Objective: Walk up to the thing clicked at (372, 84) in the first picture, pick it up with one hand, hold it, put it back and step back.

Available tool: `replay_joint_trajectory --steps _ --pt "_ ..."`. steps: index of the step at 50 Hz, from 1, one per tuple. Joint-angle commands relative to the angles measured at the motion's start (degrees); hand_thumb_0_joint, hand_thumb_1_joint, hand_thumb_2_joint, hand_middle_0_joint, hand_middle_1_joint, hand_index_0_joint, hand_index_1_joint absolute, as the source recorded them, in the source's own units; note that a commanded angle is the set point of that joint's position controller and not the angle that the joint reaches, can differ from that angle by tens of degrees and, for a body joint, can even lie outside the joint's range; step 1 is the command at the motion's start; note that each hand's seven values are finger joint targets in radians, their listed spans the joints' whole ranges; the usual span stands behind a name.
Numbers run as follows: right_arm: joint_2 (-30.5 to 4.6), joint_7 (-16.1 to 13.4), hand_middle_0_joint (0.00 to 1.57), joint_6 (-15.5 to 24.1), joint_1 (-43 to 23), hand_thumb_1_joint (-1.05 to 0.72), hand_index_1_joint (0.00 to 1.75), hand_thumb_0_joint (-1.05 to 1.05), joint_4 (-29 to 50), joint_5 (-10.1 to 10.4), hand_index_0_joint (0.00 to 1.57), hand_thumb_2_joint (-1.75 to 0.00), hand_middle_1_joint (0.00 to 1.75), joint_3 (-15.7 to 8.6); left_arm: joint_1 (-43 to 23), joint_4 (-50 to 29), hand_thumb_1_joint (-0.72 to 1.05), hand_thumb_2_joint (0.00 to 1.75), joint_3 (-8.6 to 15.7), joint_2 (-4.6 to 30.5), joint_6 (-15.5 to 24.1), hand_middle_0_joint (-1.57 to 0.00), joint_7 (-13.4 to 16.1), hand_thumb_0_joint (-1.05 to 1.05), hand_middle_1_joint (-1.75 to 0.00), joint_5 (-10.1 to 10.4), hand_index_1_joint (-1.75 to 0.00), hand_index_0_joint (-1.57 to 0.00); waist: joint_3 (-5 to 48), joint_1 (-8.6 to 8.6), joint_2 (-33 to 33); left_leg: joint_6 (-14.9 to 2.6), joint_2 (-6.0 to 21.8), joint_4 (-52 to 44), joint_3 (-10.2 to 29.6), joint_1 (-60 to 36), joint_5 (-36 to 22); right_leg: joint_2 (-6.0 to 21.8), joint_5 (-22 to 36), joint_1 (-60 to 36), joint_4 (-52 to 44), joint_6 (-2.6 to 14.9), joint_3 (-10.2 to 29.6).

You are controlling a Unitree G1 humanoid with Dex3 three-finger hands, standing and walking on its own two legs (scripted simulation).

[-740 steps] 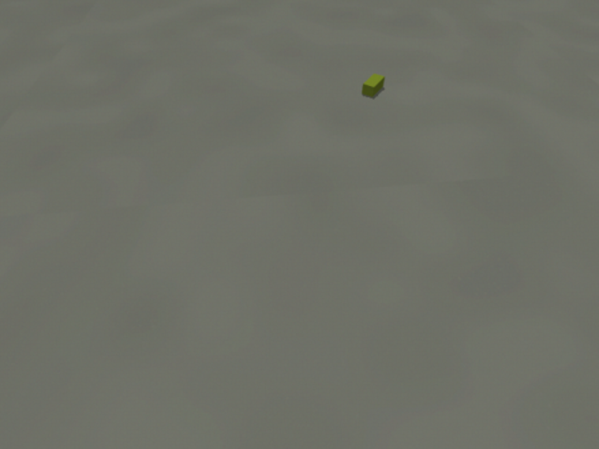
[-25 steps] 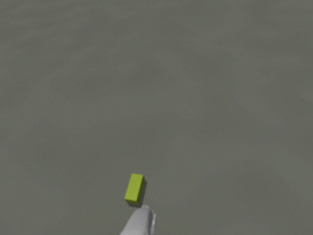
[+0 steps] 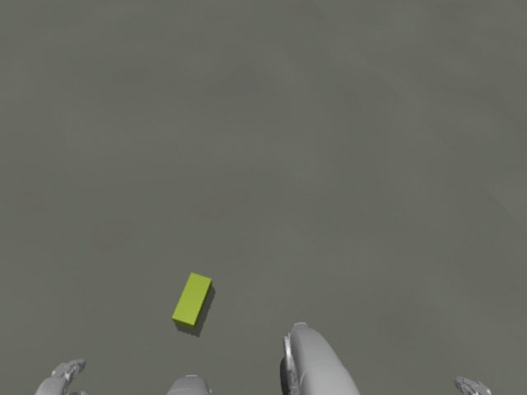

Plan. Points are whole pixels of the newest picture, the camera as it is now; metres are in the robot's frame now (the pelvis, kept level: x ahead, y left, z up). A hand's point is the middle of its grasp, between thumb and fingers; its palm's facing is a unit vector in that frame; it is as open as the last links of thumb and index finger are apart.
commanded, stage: walk up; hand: left
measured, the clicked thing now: (193, 300) +0.44 +0.18 -0.72
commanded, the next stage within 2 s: none
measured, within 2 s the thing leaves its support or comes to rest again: neither
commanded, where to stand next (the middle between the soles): -0.01 -0.03 m, yaw -1 degrees
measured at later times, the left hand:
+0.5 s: hand out of the picture +0.06 +0.28 -0.15, palm faces +0.02 -0.88 -0.47, open 7.4 cm
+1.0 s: hand out of the picture -0.14 +0.27 -0.12, palm faces -0.10 -0.90 -0.42, open 7.4 cm
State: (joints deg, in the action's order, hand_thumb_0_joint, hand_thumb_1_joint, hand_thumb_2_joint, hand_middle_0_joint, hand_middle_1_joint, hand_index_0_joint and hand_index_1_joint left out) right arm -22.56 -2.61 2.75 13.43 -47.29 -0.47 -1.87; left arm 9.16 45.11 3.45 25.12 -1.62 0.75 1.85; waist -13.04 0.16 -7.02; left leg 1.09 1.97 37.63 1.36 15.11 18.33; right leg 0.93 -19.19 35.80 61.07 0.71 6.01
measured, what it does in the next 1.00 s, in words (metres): walks backwards: right foot, then left foot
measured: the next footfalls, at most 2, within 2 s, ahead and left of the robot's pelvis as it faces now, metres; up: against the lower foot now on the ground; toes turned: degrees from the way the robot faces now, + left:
right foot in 0.12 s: +0.15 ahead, -0.15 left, +0.00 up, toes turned -1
left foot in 0.50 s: -0.07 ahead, +0.11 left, +0.00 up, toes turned -1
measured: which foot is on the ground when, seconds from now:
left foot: down 0.00-0.14, up 0.16-0.48, down 0.50-1.00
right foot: up 0.00-0.10, down 0.12-0.54, up 0.56-1.00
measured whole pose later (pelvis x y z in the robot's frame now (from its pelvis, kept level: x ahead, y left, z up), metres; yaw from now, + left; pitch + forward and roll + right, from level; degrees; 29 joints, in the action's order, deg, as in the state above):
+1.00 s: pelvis -0.22 -0.03 +0.02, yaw -7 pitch -5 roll -1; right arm -25.6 1.9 -0.9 16.5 -51.6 -2.9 -4.7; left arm 18.4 55.7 5.9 27.6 0.9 -2.8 -0.9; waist -3.0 1.4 -0.3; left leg -2.7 2.8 28.0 3.4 14.2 17.8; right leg 0.3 -26.1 15.6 38.8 -0.4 -0.9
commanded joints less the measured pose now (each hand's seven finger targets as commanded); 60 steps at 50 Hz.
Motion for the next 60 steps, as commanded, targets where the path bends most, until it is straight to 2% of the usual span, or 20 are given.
replay_joint_trajectory --steps 1,5,6,7,9,13,19,24,25,28,30,32,34,37,41,48,51,52,53,60 --pt "-14.54 -0.51 0.20 -0.82 -5.68 -0.90 0.30 0.00 6.03 0.33 0.20 -0.90 0.30 -4.24 8.06 -0.50 0.90 0.90 2.11 9.46 -0.04 -0.20 0.57 0.00 -0.30 -0.22 -0.30 -0.20 15.71 -1.65 26.33 -11.09 9.30 -3.66 -0.26 -0.25 -39.75 1.13 4.60 -13.27 -11.69 -0.33 -3.76" --pt "-12.89 -0.01 0.20 -3.05 -4.21 -0.90 0.30 0.00 5.51 1.77 0.20 -0.90 0.30 -3.57 6.93 1.43 0.90 0.90 2.98 11.74 1.64 -0.20 0.32 0.00 -0.30 -2.42 -0.30 -0.20 18.86 -2.67 15.36 -8.19 6.39 12.20 0.31 1.59 -22.18 -1.02 15.10 -24.06 -31.40 0.44 -5.24" --pt "-10.28 0.26 0.20 -3.45 0.32 -0.90 0.30 0.00 4.81 2.35 0.20 -0.90 0.30 -2.68 6.57 1.03 0.90 0.90 3.70 14.80 2.24 -0.20 0.51 0.00 -0.30 -3.05 -0.30 -0.20 20.09 -2.06 3.60 -5.61 2.39 20.26 -1.44 7.04 -6.65 4.47 37.63 -28.58 -30.63 2.25 1.80" --pt "-7.43 0.19 0.20 -3.95 3.20 -0.90 0.30 0.00 5.03 2.78 0.20 -0.90 0.30 -1.69 5.60 -0.56 0.90 0.90 4.11 16.60 2.41 -0.20 0.61 0.00 -0.30 -3.38 -0.30 -0.20 19.99 -0.94 -6.27 -3.19 -4.84 28.74 -1.59 15.30 18.89 15.69 52.27 -32.33 -31.47 8.38 16.84" --pt "-12.04 -1.30 0.20 -4.93 0.76 -0.90 0.30 0.00 4.46 2.21 0.20 -0.90 0.30 -3.50 3.33 -2.25 0.90 0.90 3.72 17.21 1.69 -0.20 0.86 0.00 -0.30 -2.81 -0.30 -0.20 19.96 -1.89 -6.78 -2.64 -4.29 36.91 5.00 11.69 23.28 20.69 49.67 -23.52 -33.72 18.05 22.88" --pt "-13.47 -0.25 0.20 -5.85 2.60 -0.90 0.30 0.00 2.65 2.55 0.20 -0.90 0.30 -4.32 -0.55 -3.87 0.90 0.90 3.00 11.80 0.55 -0.20 1.36 0.00 -0.30 -3.41 -0.30 -0.20 19.96 -0.59 -4.02 -1.96 -7.13 40.33 6.27 11.27 13.79 12.98 25.98 -20.38 -32.00 12.81 12.10" --pt "-12.35 0.06 0.20 -5.64 -0.77 -0.90 0.30 0.00 3.81 0.87 0.20 -0.90 0.30 -3.69 4.40 -3.21 0.90 0.90 3.48 10.91 0.53 -0.20 2.77 0.00 -0.30 -3.19 -0.30 -0.20 21.70 -4.76 -3.02 0.18 -5.55 24.21 5.43 15.10 15.24 16.19 30.67 -32.85 -31.00 14.34 13.25" --pt "-13.04 2.81 0.20 -6.63 9.53 -0.90 0.30 0.00 -0.76 -1.16 0.20 -0.90 0.30 -5.48 -4.60 -3.88 0.90 0.90 4.47 14.83 -0.32 -0.20 2.97 0.00 -0.30 -2.68 -0.30 -0.20 18.71 1.98 -6.98 -3.13 -2.71 -0.83 0.13 -5.74 5.87 15.05 1.51 -10.44 -34.26 6.87 9.86" --pt "-13.60 3.46 0.20 -6.59 9.63 -0.90 0.30 0.00 -1.40 -2.00 0.20 -0.90 0.30 -5.91 -4.19 -3.92 0.90 0.90 3.89 12.62 -0.68 -0.20 2.98 0.00 -0.30 -2.90 -0.30 -0.20 16.76 2.78 0.16 -3.88 -2.91 -3.79 3.07 -8.02 5.62 10.45 -11.11 -2.95 -28.46 4.25 7.20" --pt "-23.30 3.32 0.20 -5.99 -6.08 -0.90 0.30 0.00 3.95 -2.35 0.20 -0.90 0.30 -7.08 -9.68 -3.03 0.90 0.90 5.51 14.40 -0.19 -0.20 3.70 0.00 -0.30 -3.71 -0.30 -0.20 3.02 4.16 21.02 -18.53 22.74 -30.06 42.34 26.47 31.48 -4.73 -15.56 -3.17 9.53 -0.34 5.09" --pt "-16.20 1.99 0.20 -4.34 -13.27 -0.90 0.30 0.00 4.75 -3.42 0.20 -0.90 0.30 -5.28 -4.07 1.46 0.90 0.90 5.10 11.82 -0.50 -0.20 2.41 0.00 -0.30 -2.09 -0.30 -0.20 2.03 -1.85 8.89 -10.16 11.94 -22.03 23.48 22.10 13.27 -6.52 -5.97 -2.61 17.12 0.55 9.88" --pt "-15.16 1.20 0.20 -1.96 -6.63 -0.90 0.30 0.00 1.44 -2.52 0.20 -0.90 0.30 -5.43 6.04 4.62 0.90 0.90 4.38 10.57 -0.87 -0.20 1.07 0.00 -0.30 -2.09 -0.30 -0.20 10.25 -3.24 7.16 -1.24 7.89 -22.05 19.06 3.50 21.43 -7.41 0.34 2.74 12.08 1.08 8.75" --pt "-18.61 2.77 0.20 -0.46 -0.43 -0.90 0.30 0.00 0.18 -1.74 0.20 -0.90 0.30 -7.19 7.55 4.41 0.90 0.90 5.50 13.78 0.56 -0.20 -1.21 0.00 -0.30 -3.59 -0.30 -0.20 17.76 0.47 15.83 -6.30 11.50 -25.87 27.48 -14.86 39.87 -6.12 -2.20 7.29 10.85 -1.16 1.97" --pt "-16.42 2.84 0.20 -0.19 0.31 -0.90 0.30 0.00 -0.16 -1.57 0.20 -0.90 0.30 -6.97 4.21 3.75 0.90 0.90 4.77 12.84 2.36 -0.20 -1.92 0.00 -0.30 -3.90 -0.30 -0.20 14.43 2.53 16.31 -11.90 14.70 -22.73 25.50 -22.46 30.76 -2.71 -3.19 10.85 0.84 -2.76 2.81" --pt "-15.37 2.61 0.20 0.57 9.70 -0.90 0.30 0.00 -2.76 -1.54 0.20 -0.90 0.30 -6.25 -2.34 2.93 0.90 0.90 3.53 11.37 4.02 -0.20 -2.37 0.00 -0.30 -3.24 -0.30 -0.20 7.98 7.89 16.45 -7.66 10.92 -24.08 18.59 -22.87 11.82 -3.96 -2.78 8.17 -8.21 -2.78 1.71" --pt "-17.98 4.26 0.20 -2.31 -7.99 -0.90 0.30 0.00 3.13 -2.78 0.20 -0.90 0.30 -6.61 19.93 9.98 0.90 0.90 5.31 11.57 3.35 -0.20 -3.04 0.00 -0.30 -2.64 -0.30 -0.20 11.46 -5.55 27.02 -9.41 6.36 -25.36 9.69 15.94 26.30 -1.69 -7.87 -36.29 -24.91 -0.56 -11.93" --pt "-8.79 3.65 0.20 -3.96 -7.86 -0.90 0.30 0.00 4.28 -2.08 0.20 -0.90 0.30 -4.36 31.47 13.06 0.90 0.90 6.89 15.06 3.41 -0.20 -1.05 0.00 -0.30 -3.52 -0.30 -0.20 10.21 -11.62 -4.41 -4.57 -7.78 15.41 2.30 32.70 25.15 4.20 -10.76 -45.51 -40.26 -0.76 0.54" --pt "-8.26 3.80 0.20 -4.29 -5.60 -0.90 0.30 0.00 4.89 -0.92 0.20 -0.90 0.30 -4.23 23.67 8.63 0.90 0.90 6.75 17.20 3.85 -0.20 -0.47 0.00 -0.30 -4.78 -0.30 -0.20 4.47 -7.61 -3.22 -1.64 -9.09 28.06 10.41 36.86 14.48 18.31 -31.63 -31.40 -48.92 1.76 24.18" --pt "-10.78 4.10 0.20 -4.21 0.41 -0.90 0.30 0.00 3.09 0.00 0.20 -0.90 0.30 -4.90 12.85 4.62 0.90 0.90 6.63 17.68 4.66 -0.20 -0.14 0.00 -0.30 -4.74 -0.30 -0.20 -1.81 -0.72 2.65 -1.49 -6.05 27.78 13.52 35.46 6.17 22.66 -41.95 -22.46 -56.60 3.08 28.72" --pt "-15.28 7.65 0.20 -3.56 10.19 -0.90 0.30 0.00 -4.10 0.04 0.20 -0.90 0.30 -6.97 -0.84 3.19 0.90 0.90 6.33 14.31 7.29 -0.20 0.93 0.00 -0.30 -4.23 -0.30 -0.20 -2.50 5.11 -5.67 1.67 -3.24 32.84 8.44 17.40 -10.21 12.77 -27.84 -8.54 -59.53 2.78 6.00"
